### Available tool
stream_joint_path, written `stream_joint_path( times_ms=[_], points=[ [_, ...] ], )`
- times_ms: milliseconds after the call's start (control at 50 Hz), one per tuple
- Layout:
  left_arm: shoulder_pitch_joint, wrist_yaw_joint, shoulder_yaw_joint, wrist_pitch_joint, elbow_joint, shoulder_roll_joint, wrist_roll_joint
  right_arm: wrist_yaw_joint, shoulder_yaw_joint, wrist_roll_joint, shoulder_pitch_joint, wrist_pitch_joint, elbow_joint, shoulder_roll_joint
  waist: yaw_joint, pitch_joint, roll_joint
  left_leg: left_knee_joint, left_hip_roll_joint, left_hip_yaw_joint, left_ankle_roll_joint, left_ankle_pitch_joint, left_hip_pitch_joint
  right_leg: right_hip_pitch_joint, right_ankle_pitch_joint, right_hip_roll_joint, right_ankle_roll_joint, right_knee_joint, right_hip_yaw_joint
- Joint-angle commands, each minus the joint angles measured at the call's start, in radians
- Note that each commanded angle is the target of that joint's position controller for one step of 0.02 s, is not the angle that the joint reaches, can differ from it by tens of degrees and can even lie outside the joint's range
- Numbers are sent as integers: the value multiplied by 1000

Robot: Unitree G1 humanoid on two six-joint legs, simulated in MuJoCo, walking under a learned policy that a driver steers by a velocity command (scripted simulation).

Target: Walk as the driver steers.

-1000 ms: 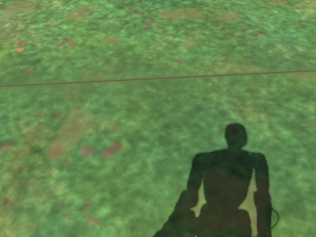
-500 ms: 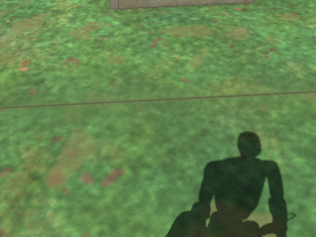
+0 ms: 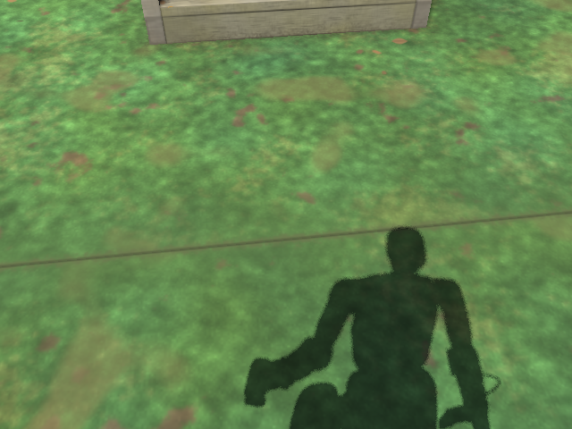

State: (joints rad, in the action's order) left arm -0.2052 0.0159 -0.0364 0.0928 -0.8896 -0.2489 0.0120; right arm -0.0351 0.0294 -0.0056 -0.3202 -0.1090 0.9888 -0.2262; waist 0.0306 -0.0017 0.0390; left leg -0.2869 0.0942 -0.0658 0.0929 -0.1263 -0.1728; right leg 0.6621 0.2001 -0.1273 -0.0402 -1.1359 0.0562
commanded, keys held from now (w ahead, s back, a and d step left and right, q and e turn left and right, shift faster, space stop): w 1.00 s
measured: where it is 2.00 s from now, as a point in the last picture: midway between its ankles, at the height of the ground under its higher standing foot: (303, 253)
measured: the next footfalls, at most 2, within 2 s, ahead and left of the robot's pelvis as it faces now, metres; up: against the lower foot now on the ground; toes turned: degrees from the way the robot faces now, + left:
right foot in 0.30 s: +0.34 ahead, -0.17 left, +0.00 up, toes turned -2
left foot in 0.86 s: +0.65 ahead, +0.07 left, +0.00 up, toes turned +3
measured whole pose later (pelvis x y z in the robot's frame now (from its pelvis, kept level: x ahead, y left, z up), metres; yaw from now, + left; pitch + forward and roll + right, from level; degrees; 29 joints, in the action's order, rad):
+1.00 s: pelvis +0.55 -0.01 -0.01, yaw +1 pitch +2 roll +0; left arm -0.29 0.00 -0.05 0.10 -0.96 -0.26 0.02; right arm -0.04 0.05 0.00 -0.19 -0.10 0.91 -0.24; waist 0.00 -0.02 0.03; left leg -0.45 0.03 -0.06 0.07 -0.15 -0.34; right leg 0.44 0.34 -0.06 -0.05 -1.19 0.03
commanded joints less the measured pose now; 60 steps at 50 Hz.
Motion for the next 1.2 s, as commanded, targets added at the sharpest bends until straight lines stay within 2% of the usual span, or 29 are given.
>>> stream_joint_path(
  times_ms=[20,100,200,240,280,300,320,340,360,380,400,420,460,500,640,740,800,820,840,860,880,900,920,940,960,1000,1040,1120,1200],
  points=[
    [-33,7,-13,-4,42,-45,-12,20,21,2,41,-18,-55,-132,-47,-55,-74,204,-280,207,171,73,-106,20,-162,-42,27,144,2],
    [129,-6,-6,8,84,-28,-3,34,26,18,-41,-4,-38,-160,13,-54,-76,186,-264,159,126,87,-19,-15,-308,5,35,432,-38],
    [250,-36,-3,17,134,-44,10,37,32,27,-113,17,-4,-170,48,-82,-91,113,-328,180,112,62,146,-9,-216,33,15,581,-43],
    [225,-46,-10,26,140,-66,10,39,38,27,-103,28,-3,-182,21,-66,-105,57,-352,193,96,118,190,-68,-135,50,-13,622,-52],
    [35,-45,-42,33,87,-122,8,39,34,21,-66,39,-13,-175,-85,41,-106,-166,-294,140,59,402,169,-335,-102,109,-56,664,-100],
    [-172,-37,-70,34,37,-197,1,39,16,7,-56,38,-36,-136,-162,189,-46,-447,-232,82,23,349,17,-634,-125,6,-116,637,14],
    [-297,-35,-98,25,12,-311,-14,29,-20,3,-160,15,-53,-16,-141,330,209,-852,-59,15,-58,-59,-411,-1036,-20,-240,-275,702,454],
    [-311,-39,-74,25,7,-226,-12,24,-12,22,-159,-13,-36,-64,-150,391,216,-1011,-48,171,-47,-420,-552,-1071,68,-285,-306,833,693],
    [-213,-39,-54,27,24,-165,-6,20,13,48,-64,-27,-64,-158,-130,233,146,-1064,-113,182,-24,-359,-636,-942,70,-251,-246,840,545],
    [-113,-39,-40,24,49,-128,-5,24,15,48,2,-28,-81,-163,-99,150,72,-1030,-170,153,-18,-258,-611,-793,-4,-209,-211,859,395],
    [-47,-44,-29,23,59,-96,-8,31,19,34,35,-21,-85,-149,-71,83,19,-963,-203,137,-24,-188,-571,-660,-73,-163,-193,899,296],
    [-18,-48,-22,25,59,-72,-14,36,25,24,26,-6,-83,-134,-37,52,31,-902,-232,140,-28,-141,-508,-572,-116,-123,-173,935,220],
    [-38,-53,-23,30,36,-73,-17,38,22,20,-9,19,-72,-88,-11,32,42,-858,-235,123,-42,-96,-447,-497,-200,-91,-179,977,145],
    [-76,-45,-31,32,12,-101,-18,41,26,16,25,29,-89,-88,-6,7,24,-795,-239,118,-57,-31,-495,-497,-289,-87,-190,997,97],
    [-181,-14,-34,16,-37,-130,-5,28,21,16,288,20,-169,-64,-74,-51,20,-392,-203,79,-72,241,-524,-563,-257,-63,-156,1031,7],
    [-248,-7,-42,-4,-83,-138,4,2,16,26,407,9,-219,-71,-100,-97,21,-269,-185,80,-45,177,-556,-717,-257,-124,-149,979,16],
    [-222,-1,-51,-17,-85,-156,6,-10,26,26,368,-2,-221,-100,-58,-61,40,-229,-151,53,-9,71,-442,-764,-426,-143,-126,891,12],
    [-200,-1,-54,-22,-81,-164,5,-9,39,25,296,-4,-203,-124,-15,-14,55,-221,-116,22,8,51,-320,-756,-592,-127,-113,808,-4],
    [-183,-1,-47,-28,-75,-149,0,-3,64,24,140,-3,-153,-163,60,75,43,-210,-82,-3,34,63,-111,-709,-703,-74,-89,631,-42],
    [-184,-2,-32,-27,-53,-120,-13,6,87,14,-52,-2,-108,-234,125,217,-34,-239,-220,153,92,84,207,-508,-513,-16,-54,340,-83],
    [-311,-16,7,-5,-50,13,-13,7,106,6,-152,5,-82,-315,74,360,-291,-147,-465,633,257,-101,582,-82,76,173,20,-58,-87],
    [-278,-21,-5,23,-66,-47,5,5,79,11,-142,5,-86,-230,93,388,-259,-29,-481,801,246,-171,585,35,363,170,0,-194,74],
    [-177,-24,-27,38,-30,-125,31,7,65,17,-52,2,-98,-186,76,233,-211,-14,-450,650,191,-158,453,111,301,111,-18,-228,64],
    [-112,-17,-29,41,-11,-132,32,7,54,16,46,2,-122,-156,41,142,-128,10,-416,513,161,-70,287,85,198,51,-23,-183,30],
    [-79,-9,-35,35,-7,-124,16,2,45,8,105,0,-129,-124,11,78,-81,44,-376,419,144,8,145,38,131,17,-20,-123,16],
    [-124,-3,-39,5,-16,-80,7,-4,35,-4,127,-5,-117,-90,-43,51,-124,105,-321,314,129,56,10,-75,67,-21,-17,-44,20],
    [-127,0,-39,-13,-15,-56,5,2,41,-1,95,-10,-95,-113,-55,24,-118,143,-308,255,145,108,-34,-73,31,-28,-3,9,5],
    [21,1,-45,-16,36,-62,-8,28,47,3,24,-2,-66,-147,-27,-21,-88,173,-309,205,141,170,20,56,-152,-34,30,213,-1],
    [152,-12,-35,-7,70,-40,-2,39,46,12,-31,6,-46,-156,14,-47,-96,180,-282,142,108,150,56,29,-304,2,32,438,-35]
  ],
)
Over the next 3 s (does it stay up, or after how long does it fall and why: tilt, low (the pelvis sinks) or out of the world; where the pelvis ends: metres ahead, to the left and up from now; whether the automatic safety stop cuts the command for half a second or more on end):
stays up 1.08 -0.08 -0.01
